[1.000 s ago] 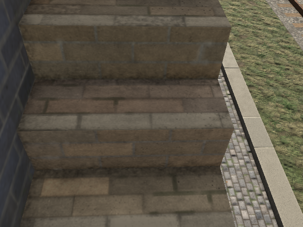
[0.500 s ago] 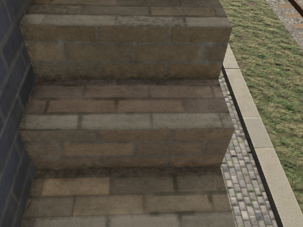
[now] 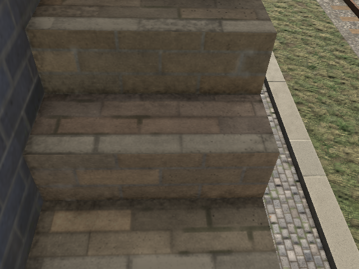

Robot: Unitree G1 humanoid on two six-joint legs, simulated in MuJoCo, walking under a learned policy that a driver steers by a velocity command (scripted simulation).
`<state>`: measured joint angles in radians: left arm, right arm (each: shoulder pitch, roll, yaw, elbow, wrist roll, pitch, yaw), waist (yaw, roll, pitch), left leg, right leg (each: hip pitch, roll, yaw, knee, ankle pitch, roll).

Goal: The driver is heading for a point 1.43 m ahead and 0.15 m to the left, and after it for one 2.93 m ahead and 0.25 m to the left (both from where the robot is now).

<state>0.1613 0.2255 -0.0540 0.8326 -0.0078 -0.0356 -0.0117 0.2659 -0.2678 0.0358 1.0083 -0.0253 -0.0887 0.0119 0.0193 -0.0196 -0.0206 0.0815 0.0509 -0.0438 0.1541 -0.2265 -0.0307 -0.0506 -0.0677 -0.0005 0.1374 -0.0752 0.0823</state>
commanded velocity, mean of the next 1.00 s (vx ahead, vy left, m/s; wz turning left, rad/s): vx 0.50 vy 0.00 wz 0.00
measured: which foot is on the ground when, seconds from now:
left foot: down 0.00-1.00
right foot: down 0.00-1.00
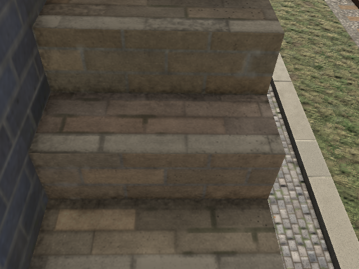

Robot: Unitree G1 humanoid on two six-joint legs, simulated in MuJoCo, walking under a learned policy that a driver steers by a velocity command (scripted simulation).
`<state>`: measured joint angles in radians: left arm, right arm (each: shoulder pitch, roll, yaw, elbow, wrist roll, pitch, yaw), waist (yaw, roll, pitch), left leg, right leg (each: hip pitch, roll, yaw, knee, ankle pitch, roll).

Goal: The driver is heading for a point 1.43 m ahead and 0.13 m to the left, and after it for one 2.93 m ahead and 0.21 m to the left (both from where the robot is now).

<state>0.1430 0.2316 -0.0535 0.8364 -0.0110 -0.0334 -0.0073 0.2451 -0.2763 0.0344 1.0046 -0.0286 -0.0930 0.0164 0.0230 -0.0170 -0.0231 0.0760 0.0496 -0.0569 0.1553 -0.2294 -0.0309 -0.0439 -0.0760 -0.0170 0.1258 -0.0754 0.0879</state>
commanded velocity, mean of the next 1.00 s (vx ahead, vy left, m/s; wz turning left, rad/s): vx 0.25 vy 0.00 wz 0.00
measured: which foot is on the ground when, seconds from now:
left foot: down 0.00-1.00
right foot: down 0.00-1.00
